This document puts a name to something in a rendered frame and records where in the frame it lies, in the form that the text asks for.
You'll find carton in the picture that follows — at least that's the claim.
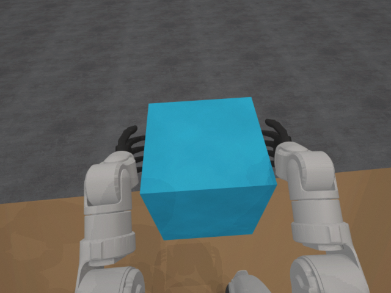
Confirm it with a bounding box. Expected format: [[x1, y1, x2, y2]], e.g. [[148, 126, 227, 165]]
[[140, 97, 277, 241]]

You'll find robot right upper arm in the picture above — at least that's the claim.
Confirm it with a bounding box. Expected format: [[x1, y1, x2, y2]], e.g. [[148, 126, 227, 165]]
[[290, 254, 369, 293]]

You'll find left robot forearm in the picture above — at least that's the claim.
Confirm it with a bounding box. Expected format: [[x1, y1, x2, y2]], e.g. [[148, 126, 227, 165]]
[[75, 151, 139, 293]]

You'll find right robot forearm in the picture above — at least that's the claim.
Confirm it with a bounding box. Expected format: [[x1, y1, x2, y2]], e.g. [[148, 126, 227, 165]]
[[274, 142, 370, 293]]

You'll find robot left upper arm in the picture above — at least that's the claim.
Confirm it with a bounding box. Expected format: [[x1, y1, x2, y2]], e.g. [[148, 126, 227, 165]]
[[77, 266, 145, 293]]

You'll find left robot hand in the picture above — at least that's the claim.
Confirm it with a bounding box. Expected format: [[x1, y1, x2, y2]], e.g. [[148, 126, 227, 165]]
[[115, 125, 145, 173]]

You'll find right robot hand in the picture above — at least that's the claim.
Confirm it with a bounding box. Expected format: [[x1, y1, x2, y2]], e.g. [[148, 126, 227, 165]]
[[261, 119, 291, 167]]

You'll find robot right thigh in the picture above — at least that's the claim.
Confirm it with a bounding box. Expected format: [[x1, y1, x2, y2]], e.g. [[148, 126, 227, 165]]
[[228, 275, 271, 293]]

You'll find robot right shin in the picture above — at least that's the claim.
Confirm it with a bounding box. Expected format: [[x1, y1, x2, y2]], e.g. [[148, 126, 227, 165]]
[[233, 270, 248, 279]]

